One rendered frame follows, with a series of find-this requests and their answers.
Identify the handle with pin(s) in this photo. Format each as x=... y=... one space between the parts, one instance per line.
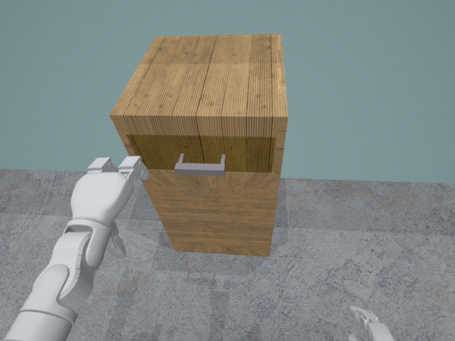
x=182 y=168

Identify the drawer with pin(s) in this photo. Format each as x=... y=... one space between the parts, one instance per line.
x=253 y=154

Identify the cabinet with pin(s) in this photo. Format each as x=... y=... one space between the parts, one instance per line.
x=228 y=85

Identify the robot left hand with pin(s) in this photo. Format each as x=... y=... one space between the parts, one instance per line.
x=103 y=192

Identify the robot right hand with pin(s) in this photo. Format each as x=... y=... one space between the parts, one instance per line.
x=369 y=321

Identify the robot left forearm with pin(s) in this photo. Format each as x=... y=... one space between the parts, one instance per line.
x=64 y=285

